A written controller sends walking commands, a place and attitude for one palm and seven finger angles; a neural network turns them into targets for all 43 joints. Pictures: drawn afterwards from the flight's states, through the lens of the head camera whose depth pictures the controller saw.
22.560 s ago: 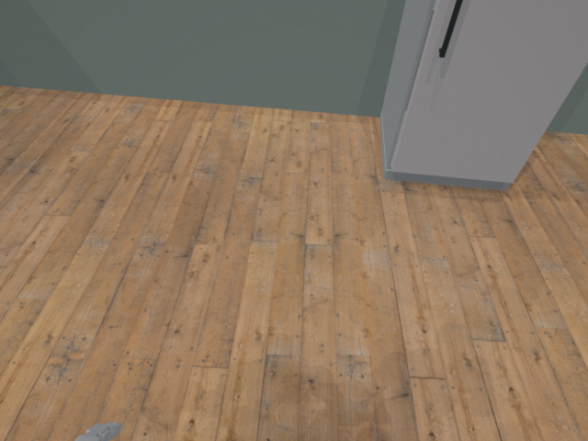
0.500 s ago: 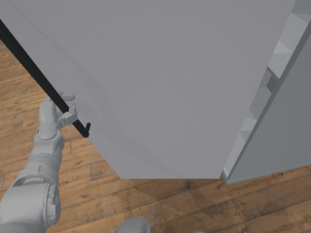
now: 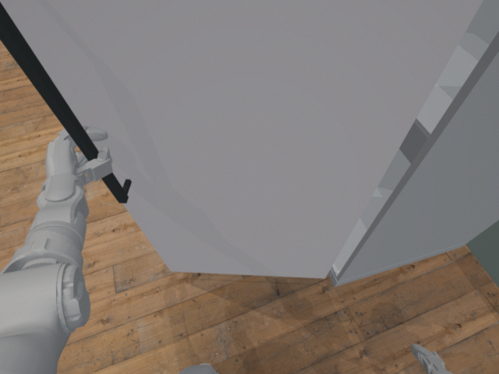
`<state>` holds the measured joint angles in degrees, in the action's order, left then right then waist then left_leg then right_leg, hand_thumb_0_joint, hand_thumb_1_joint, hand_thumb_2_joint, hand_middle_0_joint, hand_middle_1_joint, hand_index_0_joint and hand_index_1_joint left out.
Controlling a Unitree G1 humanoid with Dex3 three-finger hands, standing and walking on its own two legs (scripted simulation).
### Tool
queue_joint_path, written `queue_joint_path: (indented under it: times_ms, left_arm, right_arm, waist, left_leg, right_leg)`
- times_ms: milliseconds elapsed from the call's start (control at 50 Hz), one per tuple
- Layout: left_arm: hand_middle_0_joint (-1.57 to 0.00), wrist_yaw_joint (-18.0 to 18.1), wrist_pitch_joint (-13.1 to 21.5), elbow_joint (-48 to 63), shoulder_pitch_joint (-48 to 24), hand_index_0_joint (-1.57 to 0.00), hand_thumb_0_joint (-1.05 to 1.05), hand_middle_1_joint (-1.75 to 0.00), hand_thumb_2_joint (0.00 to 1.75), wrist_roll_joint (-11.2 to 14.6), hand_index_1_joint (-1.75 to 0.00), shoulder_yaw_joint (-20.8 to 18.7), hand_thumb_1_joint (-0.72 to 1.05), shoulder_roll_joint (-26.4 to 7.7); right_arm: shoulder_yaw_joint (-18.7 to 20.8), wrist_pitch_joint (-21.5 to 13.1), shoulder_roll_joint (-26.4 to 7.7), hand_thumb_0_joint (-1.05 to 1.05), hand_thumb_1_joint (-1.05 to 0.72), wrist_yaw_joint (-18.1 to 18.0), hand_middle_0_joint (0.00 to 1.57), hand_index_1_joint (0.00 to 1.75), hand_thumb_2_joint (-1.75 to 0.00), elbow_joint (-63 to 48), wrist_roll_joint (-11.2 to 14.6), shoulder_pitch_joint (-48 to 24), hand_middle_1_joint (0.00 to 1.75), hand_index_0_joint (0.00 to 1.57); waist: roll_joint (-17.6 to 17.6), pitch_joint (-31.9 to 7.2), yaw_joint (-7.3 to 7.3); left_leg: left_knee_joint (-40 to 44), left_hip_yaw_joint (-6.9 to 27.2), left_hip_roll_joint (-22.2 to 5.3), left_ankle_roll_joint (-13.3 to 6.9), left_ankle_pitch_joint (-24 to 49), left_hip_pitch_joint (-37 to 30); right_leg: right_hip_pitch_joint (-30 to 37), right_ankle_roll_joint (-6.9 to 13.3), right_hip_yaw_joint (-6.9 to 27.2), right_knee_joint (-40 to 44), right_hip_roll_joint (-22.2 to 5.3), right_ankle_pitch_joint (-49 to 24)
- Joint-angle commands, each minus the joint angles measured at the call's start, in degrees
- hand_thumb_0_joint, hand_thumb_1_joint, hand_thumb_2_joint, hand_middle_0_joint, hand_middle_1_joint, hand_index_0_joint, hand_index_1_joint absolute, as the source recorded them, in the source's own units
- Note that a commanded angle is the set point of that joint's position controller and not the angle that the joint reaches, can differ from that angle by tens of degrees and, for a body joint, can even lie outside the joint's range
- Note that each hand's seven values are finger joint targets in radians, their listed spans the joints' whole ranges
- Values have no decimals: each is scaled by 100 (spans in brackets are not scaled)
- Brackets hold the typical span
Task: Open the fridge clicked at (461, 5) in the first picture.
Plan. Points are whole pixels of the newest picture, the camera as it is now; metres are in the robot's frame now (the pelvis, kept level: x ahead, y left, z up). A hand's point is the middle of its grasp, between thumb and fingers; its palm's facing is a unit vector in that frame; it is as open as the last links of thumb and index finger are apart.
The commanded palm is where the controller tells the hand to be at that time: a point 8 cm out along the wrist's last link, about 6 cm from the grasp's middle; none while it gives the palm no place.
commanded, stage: stop walking and hold the door back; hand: left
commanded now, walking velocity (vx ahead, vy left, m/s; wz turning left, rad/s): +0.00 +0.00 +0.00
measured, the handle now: (72, 110) +0.47 +0.28 +0.15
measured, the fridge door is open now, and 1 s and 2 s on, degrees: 71 73 69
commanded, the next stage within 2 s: loosen the grip on the handle in 0.96 s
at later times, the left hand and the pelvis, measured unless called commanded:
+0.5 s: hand (107, 160) +0.44 +0.25 +0.07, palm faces +0.21 -0.95 -0.23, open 5.1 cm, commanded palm +0.43 +0.31 +0.05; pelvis -0.02 +0.03 -0.01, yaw -3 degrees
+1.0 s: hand (103, 171) +0.42 +0.25 +0.07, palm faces +0.28 -0.94 -0.20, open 5.2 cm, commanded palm +0.43 +0.32 +0.05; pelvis -0.03 +0.01 +0.00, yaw -3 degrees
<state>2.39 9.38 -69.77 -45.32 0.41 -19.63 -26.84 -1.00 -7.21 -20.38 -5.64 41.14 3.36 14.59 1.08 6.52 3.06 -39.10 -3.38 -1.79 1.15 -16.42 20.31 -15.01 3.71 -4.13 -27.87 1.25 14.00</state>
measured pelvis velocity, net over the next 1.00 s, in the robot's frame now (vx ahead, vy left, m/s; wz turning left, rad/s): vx -0.03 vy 0.01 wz -0.06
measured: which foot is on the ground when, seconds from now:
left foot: up 0.00-0.02, down 0.04-1.00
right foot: down 0.00-1.00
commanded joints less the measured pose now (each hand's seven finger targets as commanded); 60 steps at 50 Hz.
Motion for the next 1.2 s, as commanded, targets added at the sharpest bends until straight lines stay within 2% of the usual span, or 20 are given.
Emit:
queue_joint_path:
  times_ms: [0,60,80,100,120,240,320,360,400,520,700,900,1020,1040,1060,1080,1100,1120,1140,1180]
  left_arm:
    - [-45,227,352,1155,-2346,-45,0,-140,90,-32,-140,-350,90,-2467]
    - [-45,107,357,1149,-2435,-45,0,-140,90,-1,-140,-112,90,-1965]
    - [-45,54,370,1166,-2368,-45,0,-140,90,13,-140,166,90,-1616]
    - [-45,24,439,1281,-2501,-45,0,-140,90,-42,-140,125,90,-1740]
    - [-45,-5,503,1413,-2657,-45,0,-140,90,-51,-140,172,90,-1731]
    - [-45,-74,457,1402,-2230,-45,0,-140,90,-24,-140,375,90,-1352]
    - [-45,-28,482,1448,-2020,-45,0,-140,90,-101,-140,122,90,-1751]
    - [-45,42,437,1421,-1809,-45,0,-140,90,-67,-140,-69,90,-1962]
    - [-45,70,354,1226,-1775,-45,0,-140,90,-11,-140,-43,90,-1948]
    - [-45,116,256,740,-2274,-45,0,-140,90,50,-140,81,90,-2106]
    - [-45,106,74,47,-2220,-45,0,-140,90,97,-140,99,90,-2351]
    - [-45,87,73,-240,-1982,-45,0,-140,90,73,-140,25,90,-2499]
    - [-45,47,93,-213,-1973,-45,0,-140,90,113,-140,141,90,-2372]
    - [-45,-93,496,2170,-4905,-45,0,-140,90,-633,-140,-1623,90,-4741]
    - [-45,-472,-250,587,-4207,-45,0,-140,84,-548,-140,-376,78,-2873]
    - [-45,-485,-452,470,-3205,-45,0,-140,78,-412,-140,-934,66,-2659]
    - [-45,-548,-554,485,-2612,-45,0,-140,73,-370,-140,-473,54,-1940]
    - [-45,-526,-485,573,-2368,-45,0,-140,67,-294,-140,-517,42,-1885]
    - [-45,-432,-425,1102,-2226,-45,0,-140,61,-303,-140,-689,30,-2232]
    - [-45,-262,-383,1552,-2286,-45,0,-140,49,-427,-140,-250,5,-1862]
  right_arm:
    - [288,-92,-746,0,-90,-118,20,30,-90,-461,-37,554,30,20]
    - [309,-1,-759,0,-90,-52,20,30,-90,-538,-20,519,30,20]
    - [260,-9,-650,0,-90,-46,20,30,-90,-547,-78,530,30,20]
    - [225,-11,-600,0,-90,-21,20,30,-90,-519,-161,535,30,20]
    - [212,-16,-563,0,-90,5,20,30,-90,-552,-193,526,30,20]
    - [237,57,-606,0,-90,6,20,30,-90,-524,-200,568,30,20]
    - [224,118,-647,0,-90,-63,20,30,-90,-567,-197,564,30,20]
    - [250,224,-661,0,-90,-97,20,30,-90,-563,-121,658,30,20]
    - [248,285,-672,0,-90,-179,20,30,-90,-479,-101,642,30,20]
    - [216,268,-813,0,-90,-299,20,30,-90,-169,-75,703,30,20]
    - [250,212,-952,0,-90,-317,20,30,-90,45,-12,748,30,20]
    - [246,153,-966,0,-90,-299,20,30,-90,157,11,750,30,20]
    - [227,155,-974,0,-90,-330,20,30,-90,175,26,740,30,20]
    - [911,-68,-876,0,-90,4,20,30,-90,-462,-262,1404,30,20]
    - [508,-309,-906,0,-90,100,20,30,-90,-668,-267,198,30,20]
    - [569,-302,-795,0,-90,49,20,30,-90,-387,-116,603,30,20]
    - [538,-216,-701,0,-90,40,20,30,-90,-485,-169,614,30,20]
    - [528,-198,-671,0,-90,66,20,30,-90,-466,-210,582,30,20]
    - [516,-199,-679,0,-90,123,20,30,-90,-491,-223,551,30,20]
    - [479,-186,-586,0,-90,198,20,30,-90,-583,-238,537,30,20]
  waist:
    - [-482,-2491,-273]
    - [574,-2635,-311]
    - [1066,-2571,-183]
    - [1391,-2453,-163]
    - [1366,-2316,-178]
    - [671,-2318,-192]
    - [699,-2314,-144]
    - [61,-2622,-132]
    - [-111,-2612,-110]
    - [417,-2227,-82]
    - [-34,-1994,-23]
    - [-288,-1853,-22]
    - [-86,-1812,0]
    - [-614,-1974,-71]
    - [-1025,-3218,429]
    - [-1275,-3057,359]
    - [-996,-2808,299]
    - [275,-2568,86]
    - [769,-2503,-29]
    - [893,-2345,62]
  left_leg:
    - [1333,168,-214,-117,1129,-657]
    - [1157,1071,-1161,-574,4212,-2207]
    - [1197,1248,-1358,-699,4897,-2561]
    - [1344,1440,-1500,-773,5215,-2563]
    - [1431,1505,-1527,-831,5253,-2481]
    - [951,818,-1292,-525,4585,-2122]
    - [849,676,-990,-226,3872,-1368]
    - [709,618,-964,-137,3265,-1023]
    - [830,579,-920,-162,2320,-790]
    - [1227,684,-959,-299,1569,-546]
    - [974,439,-699,-211,569,-337]
    - [801,301,-551,-180,423,-330]
    - [1006,400,-675,-229,797,-516]
    - [779,-209,-414,-352,195,-708]
    - [1412,-236,230,-585,1639,-126]
    - [1072,-131,254,-600,1915,-283]
    - [1114,-77,115,-491,1770,-364]
    - [1077,-103,106,-340,1721,-676]
    - [1085,-112,112,-303,1312,-809]
    - [1075,-7,75,-315,863,-783]
  right_leg:
    - [1700,-297,1123,94,-1384,-3323]
    - [255,-544,642,-343,-507,-1311]
    - [-293,-523,475,-485,-373,-356]
    - [-563,-515,451,-710,-327,643]
    - [-629,-477,443,-898,-278,1051]
    - [-58,-454,300,-144,-265,60]
    - [645,-379,343,-17,-541,-1653]
    - [975,-319,563,-209,-709,-2336]
    - [945,-331,662,-123,-794,-2201]
    - [513,-444,546,38,-589,-890]
    - [117,-425,984,609,-799,-190]
    - [-116,-467,1168,849,-895,-38]
    - [-164,-513,871,659,-706,-324]
    - [146,-827,931,775,-633,-624]
    - [677,-228,424,-57,-100,-2210]
    - [484,-260,246,-204,-166,-2463]
    - [-43,-335,153,-197,-126,-2072]
    - [-240,-262,171,6,-214,-1650]
    - [-417,-240,243,116,-170,-1109]
    - [-728,-188,208,90,-142,-536]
